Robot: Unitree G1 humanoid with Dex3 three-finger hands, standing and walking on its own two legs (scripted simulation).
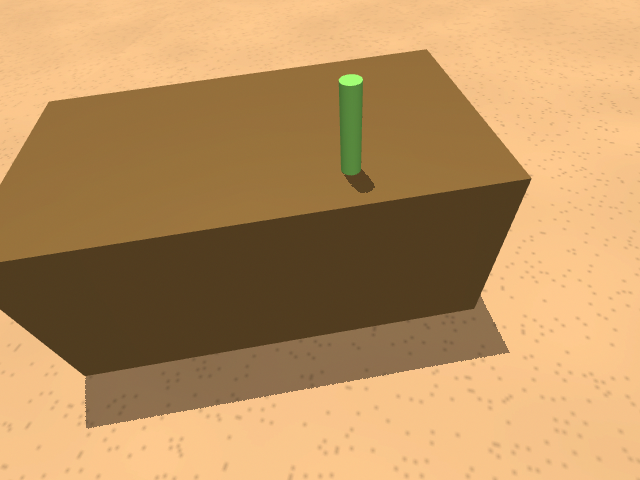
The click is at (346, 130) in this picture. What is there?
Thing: slim round
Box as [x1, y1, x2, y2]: [339, 74, 362, 174]
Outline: 348,74 339,78 341,170 346,174 355,174 360,170 362,78 355,74
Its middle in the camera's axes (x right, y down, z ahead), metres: +0.08 -0.27 +0.94
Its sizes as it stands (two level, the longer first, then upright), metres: 0.052 0.052 0.242
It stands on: a support 0.60 m high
